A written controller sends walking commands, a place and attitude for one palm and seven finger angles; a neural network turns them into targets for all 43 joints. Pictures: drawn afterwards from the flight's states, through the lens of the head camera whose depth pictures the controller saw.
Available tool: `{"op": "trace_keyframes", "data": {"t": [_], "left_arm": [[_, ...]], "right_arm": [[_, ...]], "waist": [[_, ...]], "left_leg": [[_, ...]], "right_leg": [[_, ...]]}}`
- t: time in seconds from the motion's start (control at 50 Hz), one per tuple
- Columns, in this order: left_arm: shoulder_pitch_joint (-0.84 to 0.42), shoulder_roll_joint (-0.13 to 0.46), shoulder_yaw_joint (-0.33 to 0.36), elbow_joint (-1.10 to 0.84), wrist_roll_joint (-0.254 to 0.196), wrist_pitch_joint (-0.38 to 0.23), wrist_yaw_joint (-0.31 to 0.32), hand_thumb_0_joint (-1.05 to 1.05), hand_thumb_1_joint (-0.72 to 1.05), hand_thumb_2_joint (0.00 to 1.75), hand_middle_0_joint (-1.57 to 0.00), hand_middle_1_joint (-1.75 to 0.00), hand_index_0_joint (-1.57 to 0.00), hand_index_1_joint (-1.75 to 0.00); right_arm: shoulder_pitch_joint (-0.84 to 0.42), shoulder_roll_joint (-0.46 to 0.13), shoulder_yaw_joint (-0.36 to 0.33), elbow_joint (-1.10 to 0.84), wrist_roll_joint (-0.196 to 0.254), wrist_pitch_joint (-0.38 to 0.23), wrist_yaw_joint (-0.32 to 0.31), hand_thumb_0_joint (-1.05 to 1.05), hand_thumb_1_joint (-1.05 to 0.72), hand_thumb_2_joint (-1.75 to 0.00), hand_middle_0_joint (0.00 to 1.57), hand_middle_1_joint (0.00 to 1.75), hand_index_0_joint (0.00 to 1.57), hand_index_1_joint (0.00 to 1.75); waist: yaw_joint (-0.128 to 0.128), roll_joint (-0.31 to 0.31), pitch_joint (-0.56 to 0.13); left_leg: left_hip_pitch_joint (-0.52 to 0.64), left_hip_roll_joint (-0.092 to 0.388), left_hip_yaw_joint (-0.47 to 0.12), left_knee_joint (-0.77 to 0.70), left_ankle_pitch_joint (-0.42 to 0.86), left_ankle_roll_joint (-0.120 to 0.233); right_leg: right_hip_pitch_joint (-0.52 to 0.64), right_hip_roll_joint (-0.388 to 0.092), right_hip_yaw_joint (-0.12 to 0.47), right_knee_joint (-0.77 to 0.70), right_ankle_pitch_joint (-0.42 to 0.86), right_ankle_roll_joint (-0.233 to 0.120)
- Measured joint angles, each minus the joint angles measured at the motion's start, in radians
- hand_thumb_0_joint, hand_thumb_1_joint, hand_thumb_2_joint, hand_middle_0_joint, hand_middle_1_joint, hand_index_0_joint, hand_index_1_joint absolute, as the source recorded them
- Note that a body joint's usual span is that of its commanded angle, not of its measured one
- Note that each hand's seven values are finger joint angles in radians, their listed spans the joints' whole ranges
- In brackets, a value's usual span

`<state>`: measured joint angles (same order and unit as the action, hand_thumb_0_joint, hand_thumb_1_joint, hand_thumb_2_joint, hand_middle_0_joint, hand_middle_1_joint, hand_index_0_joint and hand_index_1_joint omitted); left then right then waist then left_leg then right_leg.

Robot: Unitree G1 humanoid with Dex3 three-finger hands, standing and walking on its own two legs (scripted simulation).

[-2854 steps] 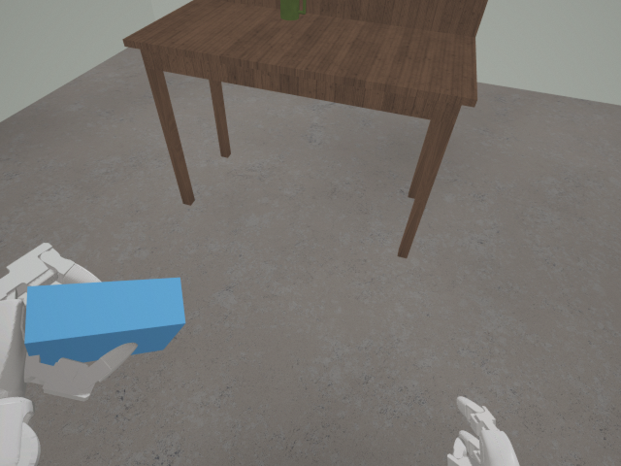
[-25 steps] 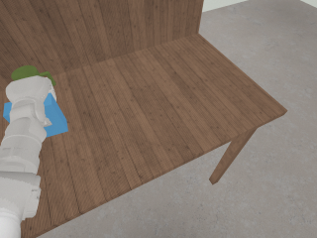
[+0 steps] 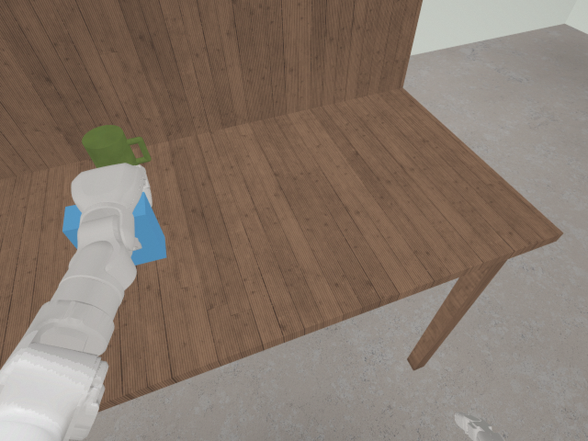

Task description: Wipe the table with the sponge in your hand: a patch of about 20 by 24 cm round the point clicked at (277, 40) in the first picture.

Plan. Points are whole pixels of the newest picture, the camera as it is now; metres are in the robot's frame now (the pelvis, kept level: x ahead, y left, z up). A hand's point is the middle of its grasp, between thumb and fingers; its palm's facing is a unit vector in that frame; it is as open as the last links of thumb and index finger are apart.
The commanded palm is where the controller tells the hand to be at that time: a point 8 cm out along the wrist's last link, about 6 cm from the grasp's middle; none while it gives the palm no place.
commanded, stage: wipe back along the middle lane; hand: left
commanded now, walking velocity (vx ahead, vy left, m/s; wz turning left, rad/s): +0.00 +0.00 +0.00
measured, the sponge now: (124, 242) +0.40 +0.30 +0.02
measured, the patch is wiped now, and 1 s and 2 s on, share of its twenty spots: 0.30 0.55 0.55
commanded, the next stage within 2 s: slide across to the third lane in 0.94 s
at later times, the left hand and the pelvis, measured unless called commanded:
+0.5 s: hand (125, 239) +0.36 +0.27 +0.08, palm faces +0.02 -0.05 -1.00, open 9.2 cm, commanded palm +0.32 +0.25 +0.11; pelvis +0.01 +0.00 +0.00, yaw +0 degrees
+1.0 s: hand (129, 264) +0.32 +0.24 +0.08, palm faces +0.03 -0.06 -1.00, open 9.2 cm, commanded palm +0.28 +0.23 +0.11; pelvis +0.00 -0.01 +0.00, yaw +0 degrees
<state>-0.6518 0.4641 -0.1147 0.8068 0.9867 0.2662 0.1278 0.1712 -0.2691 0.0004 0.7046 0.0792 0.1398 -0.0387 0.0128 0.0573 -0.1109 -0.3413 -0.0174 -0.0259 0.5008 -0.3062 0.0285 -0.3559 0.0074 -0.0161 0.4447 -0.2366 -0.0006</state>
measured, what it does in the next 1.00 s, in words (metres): stands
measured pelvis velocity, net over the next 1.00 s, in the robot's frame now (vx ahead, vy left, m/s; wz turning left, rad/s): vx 0.00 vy -0.01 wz -0.01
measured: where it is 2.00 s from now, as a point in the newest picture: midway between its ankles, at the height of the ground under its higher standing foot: outside the picture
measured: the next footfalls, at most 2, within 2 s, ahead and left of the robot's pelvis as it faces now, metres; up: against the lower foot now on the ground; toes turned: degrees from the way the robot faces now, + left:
none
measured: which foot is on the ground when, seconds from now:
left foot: down 0.00-1.00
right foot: down 0.00-1.00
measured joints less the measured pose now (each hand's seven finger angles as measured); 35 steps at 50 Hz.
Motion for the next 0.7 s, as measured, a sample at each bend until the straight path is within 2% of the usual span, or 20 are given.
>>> {"op": "trace_keyframes", "data": {"t": [0.12, 0.4, 0.56, 0.7], "left_arm": [[0.049, -0.017, -0.026, -0.082, -0.001, 0.050, -0.004, -0.01, -0.43, 1.06, -0.78, -1.50, -0.80, -1.51], [0.257, -0.046, -0.040, -0.352, -0.032, 0.126, -0.018, 0.00, -0.43, 1.06, -0.78, -1.50, -0.80, -1.51], [0.285, -0.054, -0.064, -0.415, -0.027, 0.179, -0.042, 0.01, -0.43, 1.06, -0.78, -1.50, -0.80, -1.51], [0.321, -0.060, -0.075, -0.461, -0.019, 0.188, -0.050, 0.01, -0.43, 1.06, -0.78, -1.50, -0.80, -1.51]], "right_arm": [[0.008, 0.001, 0.001, -0.002, 0.001, 0.014, 0.004, 0.01, -0.91, -0.90, 0.20, 0.30, 0.20, 0.29], [-0.020, -0.007, 0.011, -0.022, 0.009, 0.022, 0.017, 0.01, -0.91, -0.90, 0.20, 0.30, 0.20, 0.29], [-0.068, -0.007, 0.024, -0.046, 0.014, 0.016, 0.015, 0.01, -0.91, -0.90, 0.20, 0.30, 0.19, 0.29], [-0.079, -0.004, 0.029, -0.061, 0.012, 0.007, 0.016, 0.01, -0.91, -0.90, 0.20, 0.30, 0.19, 0.29]], "waist": [[0.006, 0.008, 0.001], [0.021, 0.031, 0.003], [0.031, 0.019, 0.021], [0.038, 0.022, 0.023]], "left_leg": [[0.014, -0.002, -0.002, 0.003, -0.008, 0.001], [0.087, -0.004, 0.006, -0.017, -0.014, 0.006], [0.110, -0.005, 0.003, -0.024, -0.005, 0.002], [0.116, -0.004, 0.003, -0.023, -0.003, -0.001]], "right_leg": [[0.015, -0.002, -0.002, 0.003, -0.009, 0.001], [0.080, -0.004, 0.007, -0.007, -0.017, 0.006], [0.100, -0.006, 0.003, -0.006, -0.015, 0.002], [0.105, -0.004, 0.003, 0.000, -0.015, -0.002]]}}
